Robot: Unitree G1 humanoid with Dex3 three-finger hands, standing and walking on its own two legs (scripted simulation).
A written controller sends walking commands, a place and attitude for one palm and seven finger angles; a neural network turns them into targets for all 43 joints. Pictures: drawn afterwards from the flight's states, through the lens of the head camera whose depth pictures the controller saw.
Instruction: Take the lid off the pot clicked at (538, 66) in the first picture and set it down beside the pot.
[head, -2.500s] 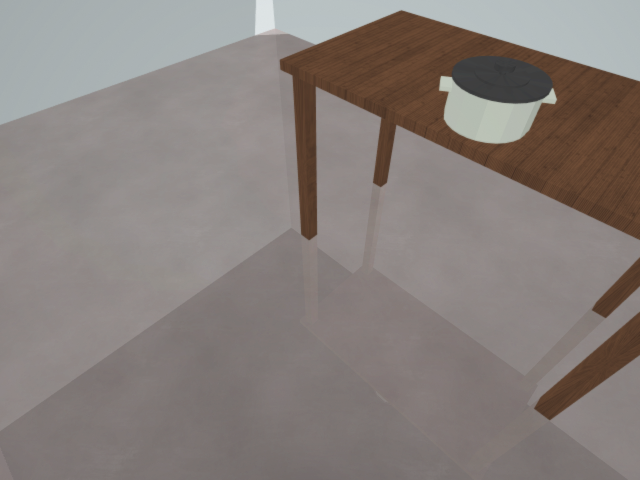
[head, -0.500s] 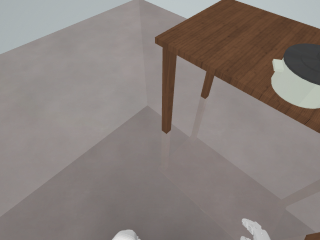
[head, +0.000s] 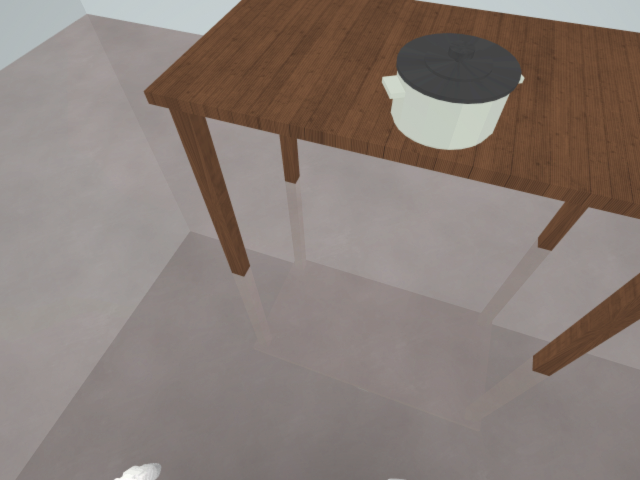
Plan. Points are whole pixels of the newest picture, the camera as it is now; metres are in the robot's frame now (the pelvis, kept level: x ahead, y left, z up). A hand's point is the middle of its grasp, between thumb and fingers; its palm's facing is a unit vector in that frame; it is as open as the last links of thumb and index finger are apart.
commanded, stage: turn to face it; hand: left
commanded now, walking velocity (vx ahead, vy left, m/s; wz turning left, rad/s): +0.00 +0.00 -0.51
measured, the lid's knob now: (461, 50) +0.74 -0.21 +0.13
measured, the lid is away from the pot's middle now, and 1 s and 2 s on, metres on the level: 0.00 0.00 0.00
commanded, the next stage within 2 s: take the last steps up to it in 0.48 s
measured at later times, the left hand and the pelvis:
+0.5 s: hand (188, 478) +0.14 +0.20 -0.17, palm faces -0.14 -0.97 -0.20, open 7.4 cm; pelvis +0.03 +0.02 +0.00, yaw -12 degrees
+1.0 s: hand (276, 419) +0.22 +0.08 -0.15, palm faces -0.38 -0.90 -0.20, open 7.4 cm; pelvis +0.06 -0.06 +0.00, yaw -20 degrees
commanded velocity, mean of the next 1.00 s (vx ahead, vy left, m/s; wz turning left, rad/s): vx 0.13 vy -0.05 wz -0.25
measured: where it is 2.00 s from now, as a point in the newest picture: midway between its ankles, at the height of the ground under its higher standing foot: (413, 456)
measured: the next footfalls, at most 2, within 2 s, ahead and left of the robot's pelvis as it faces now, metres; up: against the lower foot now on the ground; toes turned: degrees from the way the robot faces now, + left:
right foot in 0.02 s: +0.04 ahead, -0.12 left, +0.00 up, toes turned -5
left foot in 0.44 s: +0.09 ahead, +0.11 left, +0.00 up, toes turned -7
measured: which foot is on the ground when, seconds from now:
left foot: down 0.00-0.02, up 0.04-0.42, down 0.44-1.00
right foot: up 0.00-0.00, down 0.02-0.46, up 0.48-0.98, down 1.00-1.00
